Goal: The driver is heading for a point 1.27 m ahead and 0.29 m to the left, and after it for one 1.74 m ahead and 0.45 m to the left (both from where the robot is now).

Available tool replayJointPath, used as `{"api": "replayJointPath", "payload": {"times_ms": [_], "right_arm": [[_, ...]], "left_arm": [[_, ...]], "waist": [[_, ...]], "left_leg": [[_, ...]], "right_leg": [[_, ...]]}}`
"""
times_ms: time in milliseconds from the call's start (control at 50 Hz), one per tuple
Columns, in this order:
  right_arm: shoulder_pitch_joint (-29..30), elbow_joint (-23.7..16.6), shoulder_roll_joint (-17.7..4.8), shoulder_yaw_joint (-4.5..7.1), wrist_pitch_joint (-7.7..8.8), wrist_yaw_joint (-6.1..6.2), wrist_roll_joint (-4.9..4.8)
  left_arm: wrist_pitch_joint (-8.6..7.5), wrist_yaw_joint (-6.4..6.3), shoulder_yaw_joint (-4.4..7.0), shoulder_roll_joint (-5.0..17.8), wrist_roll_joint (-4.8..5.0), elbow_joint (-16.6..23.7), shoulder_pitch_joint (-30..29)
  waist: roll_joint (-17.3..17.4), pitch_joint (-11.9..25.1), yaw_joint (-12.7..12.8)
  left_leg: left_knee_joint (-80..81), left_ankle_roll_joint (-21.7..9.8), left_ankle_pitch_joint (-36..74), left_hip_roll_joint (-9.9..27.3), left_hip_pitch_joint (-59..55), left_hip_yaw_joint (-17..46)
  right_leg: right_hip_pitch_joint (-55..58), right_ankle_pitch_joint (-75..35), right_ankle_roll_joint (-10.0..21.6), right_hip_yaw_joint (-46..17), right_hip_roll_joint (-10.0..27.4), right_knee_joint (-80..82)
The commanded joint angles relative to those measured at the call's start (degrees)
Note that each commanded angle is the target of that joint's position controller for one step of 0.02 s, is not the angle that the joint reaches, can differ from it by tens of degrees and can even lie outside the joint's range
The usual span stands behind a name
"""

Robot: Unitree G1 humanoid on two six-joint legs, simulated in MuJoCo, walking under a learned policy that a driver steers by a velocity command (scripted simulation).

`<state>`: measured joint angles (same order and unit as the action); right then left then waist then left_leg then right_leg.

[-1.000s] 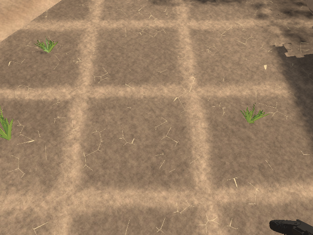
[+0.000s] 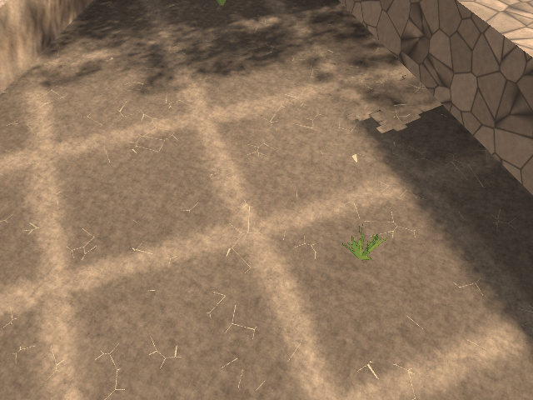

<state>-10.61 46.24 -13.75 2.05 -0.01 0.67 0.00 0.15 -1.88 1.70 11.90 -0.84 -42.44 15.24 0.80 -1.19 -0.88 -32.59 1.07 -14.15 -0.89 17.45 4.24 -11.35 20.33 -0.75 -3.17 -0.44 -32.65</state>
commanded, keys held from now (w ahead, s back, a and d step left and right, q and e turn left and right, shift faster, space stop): q+shift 0.40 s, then shift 0.22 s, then e+shift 0.38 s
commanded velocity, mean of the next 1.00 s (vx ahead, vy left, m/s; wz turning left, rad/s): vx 0.00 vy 0.00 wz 0.24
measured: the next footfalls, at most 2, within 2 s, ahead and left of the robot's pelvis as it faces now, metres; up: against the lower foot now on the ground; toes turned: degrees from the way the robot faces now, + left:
right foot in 0.78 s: +0.14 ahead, -0.06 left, +0.00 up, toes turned +24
left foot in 1.10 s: +0.07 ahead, +0.17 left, +0.00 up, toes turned -1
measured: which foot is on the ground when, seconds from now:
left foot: down 0.00-0.82, up 0.84-1.00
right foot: down 0.00-0.26, up 0.28-0.76, down 0.78-1.00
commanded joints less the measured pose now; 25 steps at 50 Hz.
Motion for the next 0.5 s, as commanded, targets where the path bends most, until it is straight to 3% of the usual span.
{"api": "replayJointPath", "payload": {"times_ms": [20, 60, 80, 100, 120, 160, 220, 240, 260, 280, 300, 320, 340, 360, 400, 440, 500], "right_arm": [[4.94, -5.21, -8.32, 2.46, 0.42, 0.25, -1.18], [4.25, -6.40, -7.34, 2.61, -0.08, -0.05, -1.27], [3.52, -6.84, -6.82, 2.68, -0.35, -0.39, -1.08], [3.88, -7.56, -7.01, 2.94, -0.63, -0.76, -1.06], [4.29, -8.30, -6.64, 3.00, -1.01, -1.06, -1.09], [2.75, -8.61, -5.96, 2.71, -1.82, -1.57, -1.30], [-2.80, -7.82, -7.29, 3.68, -2.24, -2.62, -1.90], [-5.82, -7.03, -8.83, 4.77, -2.22, -2.42, -1.80], [-7.40, -8.33, -14.69, 6.51, -1.79, -1.55, -1.33], [-8.37, -10.64, -21.46, 7.14, -0.38, -1.68, 0.99], [-8.58, -11.56, -18.37, 6.19, 1.01, -2.22, 2.16], [-5.55, -12.01, -16.38, 5.64, 1.74, -1.94, 1.36], [-2.39, -12.47, -14.98, 5.37, 1.51, -1.23, -0.38], [0.35, -13.18, -13.90, 4.94, 0.74, -0.43, -1.48], [0.82, -13.96, -13.19, 4.54, -0.44, 0.84, -1.19], [-0.16, -14.20, -12.36, 4.20, -0.87, 1.68, -0.87], [-1.61, -13.91, -11.83, 3.77, -1.37, 2.37, -0.71]], "left_arm": [[-0.11, -1.55, 3.88, 11.67, 0.26, 3.55, 2.91], [0.53, -2.30, 4.41, 12.39, 0.13, 3.96, 2.91], [0.59, -2.67, 4.37, 11.89, 0.00, 4.99, 0.68], [0.45, -2.90, 4.23, 11.34, -0.12, 5.99, -1.06], [0.24, -2.97, 4.28, 11.29, 0.08, 6.41, -2.28], [-0.04, -2.78, 4.99, 12.71, 1.17, 6.84, -6.03], [0.70, -2.28, 5.26, 12.82, 1.82, 6.71, -7.94], [0.70, -1.97, 4.84, 10.91, 1.76, 5.99, -5.42], [0.57, -1.56, 4.18, 8.82, 0.42, 6.73, -3.99], [0.23, -1.57, 2.86, 5.28, -1.04, 11.41, -8.34], [-0.25, -1.59, 3.24, 7.99, -0.03, 10.83, -8.13], [-0.48, -1.61, 3.66, 9.69, 0.77, 10.33, -8.87], [-0.54, -1.96, 4.15, 10.50, 0.36, 9.08, -8.70], [-0.53, -2.38, 4.47, 11.09, -0.20, 8.73, -9.12], [-0.72, -1.60, 4.47, 10.13, -0.17, 8.34, -8.91], [-0.70, -1.07, 4.04, 9.08, 0.41, 7.11, -7.61], [-0.35, -1.08, 3.53, 8.40, 0.58, 7.21, -9.41]], "waist": [[-4.32, -0.66, 2.61], [-9.62, 0.18, 2.42], [-12.50, 1.09, 2.10], [-12.43, 1.02, 2.30], [-9.89, 0.56, 2.00], [-7.38, 1.31, 0.69], [-7.67, 4.23, -1.16], [-3.38, 5.54, -1.52], [9.84, 3.88, -1.76], [20.95, 7.17, -0.88], [11.75, 11.55, -2.51], [7.07, 8.14, -1.14], [2.34, 6.15, 0.20], [2.14, 5.40, 0.99], [3.68, 6.61, 1.73], [3.70, 8.29, 1.39], [4.64, 7.95, 0.08]], "left_leg": [[-1.46, -2.29, 9.05, -0.47, 5.44, 1.49], [-8.83, -1.40, 2.36, -1.06, 10.31, -0.64], [-15.21, -1.02, -8.63, -0.40, 12.48, -1.95], [-22.22, -0.67, -16.42, 1.30, 15.41, -2.47], [-24.83, -0.42, -18.64, 3.43, 17.40, -2.04], [-20.45, -0.36, -13.68, 5.37, 13.77, -3.15], [-7.56, -1.37, -2.17, 1.12, 1.63, -9.05], [-1.17, -3.02, 2.09, -1.35, -4.74, -7.38], [6.99, -8.43, 21.39, 5.72, -12.23, 9.59], [13.26, -21.24, 32.49, 19.75, -15.75, 38.43], [14.92, -23.64, 25.34, 21.69, -17.06, 38.74], [13.61, -20.63, 20.25, 18.81, -14.55, 32.64], [12.85, -16.74, 15.75, 15.20, -12.25, 27.34], [12.61, -14.17, 14.29, 12.84, -10.05, 23.94], [12.64, -12.60, 16.30, 9.15, -6.85, 20.55], [11.89, -12.63, 19.21, 9.16, -8.97, 18.53], [11.62, -12.54, 17.70, 9.16, -9.87, 18.69]], "right_leg": [[-0.74, -8.61, 3.85, -4.32, 5.47, 7.32], [1.34, -15.58, 8.51, -9.80, 13.13, 9.68], [1.71, -20.91, 11.67, -12.81, 18.00, 10.28], [2.10, -26.94, 14.32, -14.61, 21.97, 10.67], [2.60, -30.05, 14.84, -13.84, 23.18, 10.52], [1.63, -31.10, 11.49, -7.36, 20.46, 8.81], [-1.21, -28.18, 7.09, 2.45, 15.75, 1.49], [-3.93, -23.09, 4.60, 6.63, 12.56, -7.37], [-17.12, -3.37, -0.95, 10.10, 6.52, -23.59], [-31.45, 21.21, -3.78, 2.84, -3.83, -37.54], [-31.64, 20.11, -2.75, -4.87, -2.19, -44.26], [-32.43, 14.61, -1.61, -5.35, -1.16, -44.15], [-32.35, 8.75, -1.46, -5.45, 0.44, -41.19], [-31.02, 4.50, -1.70, -5.65, 1.31, -37.19], [-25.81, -0.43, -2.70, -4.66, -0.59, -34.65], [-25.50, -2.71, -3.64, -3.65, -1.22, -32.20], [-25.44, -4.16, -4.85, -3.24, -0.76, -26.89]]}}
Velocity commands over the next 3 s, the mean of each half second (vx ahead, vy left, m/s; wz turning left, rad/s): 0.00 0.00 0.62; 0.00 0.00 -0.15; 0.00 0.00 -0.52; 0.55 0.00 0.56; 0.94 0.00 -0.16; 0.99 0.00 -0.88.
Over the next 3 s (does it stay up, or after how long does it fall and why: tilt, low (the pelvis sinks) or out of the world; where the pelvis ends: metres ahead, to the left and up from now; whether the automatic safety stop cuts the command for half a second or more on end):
stays up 0.95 0.48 -0.01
